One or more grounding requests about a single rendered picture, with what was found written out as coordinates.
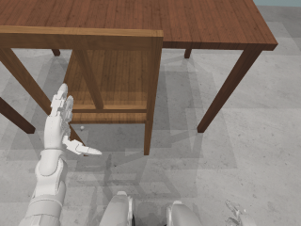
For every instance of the robot right thigh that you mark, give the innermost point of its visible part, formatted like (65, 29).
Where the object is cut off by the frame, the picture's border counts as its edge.
(181, 215)

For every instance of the robot left hand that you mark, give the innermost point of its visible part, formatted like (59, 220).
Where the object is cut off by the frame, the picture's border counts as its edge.
(57, 125)

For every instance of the robot thigh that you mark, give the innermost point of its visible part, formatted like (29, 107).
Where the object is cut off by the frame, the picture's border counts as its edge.
(118, 211)
(181, 215)

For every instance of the robot left thigh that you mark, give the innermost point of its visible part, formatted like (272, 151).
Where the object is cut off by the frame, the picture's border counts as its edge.
(118, 211)

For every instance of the robot left forearm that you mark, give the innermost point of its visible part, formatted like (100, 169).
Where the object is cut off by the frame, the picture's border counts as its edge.
(48, 197)

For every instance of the table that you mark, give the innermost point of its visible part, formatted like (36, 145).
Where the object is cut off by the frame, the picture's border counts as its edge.
(186, 24)

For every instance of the chair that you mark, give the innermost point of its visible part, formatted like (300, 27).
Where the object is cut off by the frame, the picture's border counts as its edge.
(112, 74)

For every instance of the robot right hand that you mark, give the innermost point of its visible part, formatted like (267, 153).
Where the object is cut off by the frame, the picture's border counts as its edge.
(239, 211)

